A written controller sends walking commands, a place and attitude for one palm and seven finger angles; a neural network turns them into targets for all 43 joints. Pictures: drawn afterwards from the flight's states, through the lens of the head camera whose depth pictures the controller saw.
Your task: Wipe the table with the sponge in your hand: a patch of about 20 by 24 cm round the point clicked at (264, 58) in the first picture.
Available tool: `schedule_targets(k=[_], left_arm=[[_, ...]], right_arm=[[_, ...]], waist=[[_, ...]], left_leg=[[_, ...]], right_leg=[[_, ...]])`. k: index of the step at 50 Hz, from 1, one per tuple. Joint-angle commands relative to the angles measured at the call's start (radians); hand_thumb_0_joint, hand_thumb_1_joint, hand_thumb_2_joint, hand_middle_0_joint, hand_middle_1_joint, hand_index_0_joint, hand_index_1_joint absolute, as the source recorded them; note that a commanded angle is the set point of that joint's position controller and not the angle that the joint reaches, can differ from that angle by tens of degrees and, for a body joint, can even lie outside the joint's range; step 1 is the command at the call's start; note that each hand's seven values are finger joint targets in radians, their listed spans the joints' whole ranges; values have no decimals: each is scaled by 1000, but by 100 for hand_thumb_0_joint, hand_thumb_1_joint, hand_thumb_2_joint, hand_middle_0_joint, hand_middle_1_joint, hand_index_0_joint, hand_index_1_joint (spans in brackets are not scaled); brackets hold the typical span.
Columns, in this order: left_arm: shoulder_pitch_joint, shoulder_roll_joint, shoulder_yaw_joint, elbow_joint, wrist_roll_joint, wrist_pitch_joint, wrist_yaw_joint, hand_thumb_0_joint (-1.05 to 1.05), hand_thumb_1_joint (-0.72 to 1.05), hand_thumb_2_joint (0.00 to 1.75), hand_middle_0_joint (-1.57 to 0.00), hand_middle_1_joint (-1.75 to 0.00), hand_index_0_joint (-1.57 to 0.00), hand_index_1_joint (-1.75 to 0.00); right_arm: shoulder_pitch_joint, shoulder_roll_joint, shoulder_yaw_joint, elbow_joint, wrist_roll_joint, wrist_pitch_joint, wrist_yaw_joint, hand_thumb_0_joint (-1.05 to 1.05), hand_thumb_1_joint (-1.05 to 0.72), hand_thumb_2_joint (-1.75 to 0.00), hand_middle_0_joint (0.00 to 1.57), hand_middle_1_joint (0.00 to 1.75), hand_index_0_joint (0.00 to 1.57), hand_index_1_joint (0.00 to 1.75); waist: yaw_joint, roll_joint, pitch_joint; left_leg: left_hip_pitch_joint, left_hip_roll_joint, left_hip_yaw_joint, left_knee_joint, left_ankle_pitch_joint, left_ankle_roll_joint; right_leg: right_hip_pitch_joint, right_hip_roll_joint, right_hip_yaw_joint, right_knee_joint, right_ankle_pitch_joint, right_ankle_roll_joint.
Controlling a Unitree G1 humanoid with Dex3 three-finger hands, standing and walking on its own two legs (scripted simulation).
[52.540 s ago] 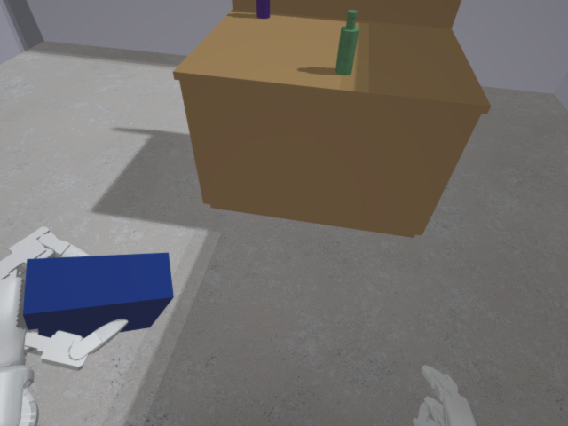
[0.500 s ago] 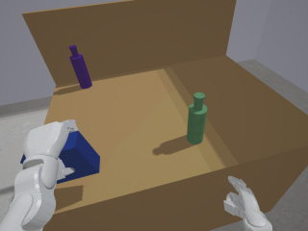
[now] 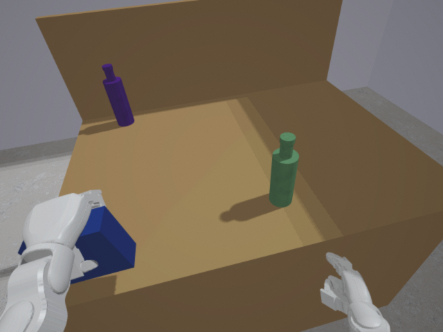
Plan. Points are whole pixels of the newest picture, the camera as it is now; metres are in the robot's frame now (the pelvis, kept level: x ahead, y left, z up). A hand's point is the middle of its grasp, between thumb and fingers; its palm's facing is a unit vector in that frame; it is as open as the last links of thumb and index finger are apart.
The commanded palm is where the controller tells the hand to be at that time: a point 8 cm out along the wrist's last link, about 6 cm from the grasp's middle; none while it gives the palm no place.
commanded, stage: bring the sponge back beside the body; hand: left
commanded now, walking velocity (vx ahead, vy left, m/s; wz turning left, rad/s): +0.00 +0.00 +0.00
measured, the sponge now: (90, 253) +0.20 +0.28 +0.07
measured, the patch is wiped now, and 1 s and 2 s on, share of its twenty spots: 1.00 1.00 1.00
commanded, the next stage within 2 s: step back with the hand held close in 0.56 s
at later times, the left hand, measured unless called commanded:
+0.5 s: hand (74, 241) +0.19 +0.29 +0.11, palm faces +0.10 -0.15 -0.98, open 9.4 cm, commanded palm +0.16 +0.28 +0.19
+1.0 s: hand (83, 216) +0.20 +0.25 +0.17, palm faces +0.34 -0.87 -0.36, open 9.4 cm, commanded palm +0.15 +0.30 +0.18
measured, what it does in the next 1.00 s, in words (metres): stands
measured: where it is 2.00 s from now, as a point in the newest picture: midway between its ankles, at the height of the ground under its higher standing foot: outside the picture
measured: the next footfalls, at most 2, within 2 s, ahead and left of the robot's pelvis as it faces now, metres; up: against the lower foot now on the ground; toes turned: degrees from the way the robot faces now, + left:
none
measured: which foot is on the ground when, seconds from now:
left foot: down 0.00-1.00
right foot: down 0.00-1.00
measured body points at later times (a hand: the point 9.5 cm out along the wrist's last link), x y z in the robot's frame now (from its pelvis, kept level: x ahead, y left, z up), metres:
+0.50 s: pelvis +0.00 +0.01 +0.00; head -0.04 -0.03 +0.45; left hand +0.18 +0.29 +0.17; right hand +0.26 -0.19 -0.06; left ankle +0.03 +0.12 -0.74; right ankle +0.02 -0.08 -0.74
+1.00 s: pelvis -0.01 +0.02 -0.02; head -0.01 +0.04 +0.43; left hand +0.18 +0.30 +0.19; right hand +0.16 -0.22 -0.09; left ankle +0.03 +0.12 -0.74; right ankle +0.02 -0.08 -0.74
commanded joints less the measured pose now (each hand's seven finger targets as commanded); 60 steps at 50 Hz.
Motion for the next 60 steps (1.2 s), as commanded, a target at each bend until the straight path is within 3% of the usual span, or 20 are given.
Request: schedule_targets(k=[1, 8, 9, 13, 16, 18, 21, 28, 31, 33, 34, 35, 36, 37, 38, 40, 43, 47, 50, 60], left_arm=[[-177, 202, 153, -202, 32, -24, 48, 0, 10, 130, -120, -160, -120, -160], [-140, 238, 200, -289, 40, -46, 61, 0, 10, 130, -120, -160, -120, -160], [-127, 208, 172, -280, 42, -46, 62, 0, 10, 130, -120, -160, -120, -160], [-162, 234, 194, -291, 39, -51, 70, 0, 10, 130, -120, -160, -120, -160], [-128, 197, 162, -215, 39, -40, 66, 0, 10, 130, -120, -160, -120, -160], [-167, 227, 185, -278, 34, -44, 66, 0, 10, 130, -120, -160, -120, -160], [-120, 196, 160, -228, 35, -38, 59, 0, 10, 130, -120, -160, -120, -160], [-140, 235, 198, -269, 35, -41, 61, 0, 10, 130, -120, -160, -120, -160], [-122, 206, 171, -237, 39, -38, 62, 0, 10, 130, -120, -160, -120, -160], [-154, 234, 194, -286, 39, -46, 65, 0, 10, 130, -120, -160, -120, -160], [-126, 190, 160, -138, 51, -30, 64, 0, 10, 130, -120, -160, -120, -160], [-307, 40, 366, -423, -837, -275, 102, 0, 10, 130, -120, -160, -120, -160], [-87, 137, 402, -193, -836, -351, 119, 0, 10, 130, -120, -160, -120, -160], [-53, 93, 419, -264, -887, -400, 131, 0, 10, 130, -120, -160, -120, -160], [-67, 129, 452, -347, -899, -446, 143, 0, 10, 130, -120, -160, -120, -160], [-19, 96, 454, -458, -925, -509, 163, 0, 10, 130, -120, -160, -120, -160], [81, 108, 506, -501, -935, -551, 181, 0, 10, 130, -120, -160, -120, -160], [183, 66, 514, -436, -932, -576, 187, 0, 10, 130, -120, -160, -120, -160], [205, 61, 516, -428, -930, -589, 189, 0, 10, 130, -120, -160, -120, -160], [178, 61, 532, -507, -883, -619, 208, 0, 10, 130, -120, -160, -120, -160]], right_arm=[[-279, -87, -32, -198, -3, -67, -1, 0, -90, -90, 20, 30, 20, 30], [-283, -89, -38, -206, 0, -73, 4, 0, -90, -90, 20, 30, 20, 30], [-272, -81, -33, -210, -5, -75, 5, 0, -90, -90, 20, 30, 20, 30], [-280, -88, -38, -203, 2, -77, 2, 0, -90, -90, 20, 30, 20, 30], [-261, -89, -37, -188, -5, -72, 1, 0, -90, -90, 20, 30, 20, 30], [-287, -87, -38, -203, 4, -77, -1, 0, -90, -90, 20, 30, 20, 30], [-267, -88, -37, -191, -4, -71, 1, 0, -90, -90, 20, 30, 20, 30], [-282, -89, -37, -202, 3, -73, 2, 0, -90, -90, 20, 30, 20, 30], [-265, -89, -36, -192, -4, -68, 3, 0, -90, -90, 20, 30, 20, 30], [-284, -88, -37, -203, 1, -77, 1, 0, -90, -90, 20, 30, 20, 30], [-256, -88, -31, -185, -1, -72, -5, 0, -90, -90, 20, 30, 20, 30], [-80, -52, -35, -403, 5, -73, -7, 0, -90, -90, 20, 30, 20, 30], [9, -60, -10, -303, -25, -78, -10, 0, -90, -90, 20, 30, 20, 30], [63, -57, -32, -298, -11, -74, -13, 0, -90, -90, 20, 30, 20, 30], [68, -68, -34, -287, -16, -83, -16, 0, -90, -90, 20, 30, 20, 30], [68, -82, -40, -286, -21, -96, -26, 0, -90, -90, 20, 30, 20, 30], [87, -106, -56, -283, -29, -101, -27, 0, -90, -90, 20, 30, 20, 30], [110, -100, -70, -278, -25, -99, -21, 0, -90, -90, 20, 30, 20, 30], [106, -105, -79, -277, -23, -99, -21, 0, -90, -90, 20, 30, 20, 30], [110, -125, -93, -258, -40, -151, -25, 0, -90, -90, 20, 30, 20, 30]], waist=[[8, -37, -97], [8, -2, -126], [16, 8, -121], [1, -4, -114], [5, -31, -77], [0, 15, -107], [8, -30, -91], [4, -18, -101], [10, -15, -96], [5, 8, -114], [-1, -35, -57], [-113, -207, 64], [-100, -332, -8], [-110, -372, -56], [-121, -259, -90], [-126, -66, -157], [-127, 71, -140], [-129, -45, -163], [-134, -55, -160], [-134, 53, -128]], left_leg=[[29, -28, -60, -41, 101, 49], [48, -25, -77, -44, 129, 50], [38, -28, -66, -39, 135, 52], [49, -22, -82, -53, 119, 50], [35, -21, -68, -54, 121, 50], [43, -22, -79, -60, 95, 49], [34, -20, -70, -60, 116, 50], [30, -20, -82, -61, 98, 49], [30, -22, -69, -57, 120, 50], [38, -22, -81, -60, 101, 50], [10, -24, -65, -57, 93, 48], [-12, -9, -74, 44, -84, 71], [-5, -17, -68, 100, -100, 72], [-2, -6, -66, 156, -99, 58], [27, 3, -70, 172, -92, 54], [0, 41, -86, 151, -19, 55], [-131, 87, -153, 105, 11, 64], [-212, 99, -177, 129, 51, 60], [-241, 107, -197, 110, 6, 62], [-455, 155, -297, -49, -347, 109]], right_leg=[[-32, -43, 133, -116, -27, -25], [-9, -29, 151, -102, 9, -31], [-8, -36, 118, -96, 14, -30], [-13, -26, 145, -106, 2, -30], [-28, -34, 112, -115, 4, -27], [-10, -30, 150, -108, -14, -31], [-14, -33, 105, -109, 5, -25], [-9, -25, 146, -105, -10, -30], [-12, -30, 107, -104, 13, -27], [-4, -24, 144, -102, -5, -32], [-36, -26, 109, -108, -23, -30], [-243, -63, 193, -151, 56, -10], [-255, -100, 160, -132, 40, -17], [-255, -167, 181, -128, 65, -11], [-281, -200, 211, -111, 76, -18], [-245, -218, 172, -14, 165, -18], [-210, -185, 131, 79, 180, 0], [-196, -164, 100, 115, 182, 10], [-210, -150, 89, 133, 129, 13], [-114, -57, 57, 250, -21, 44]])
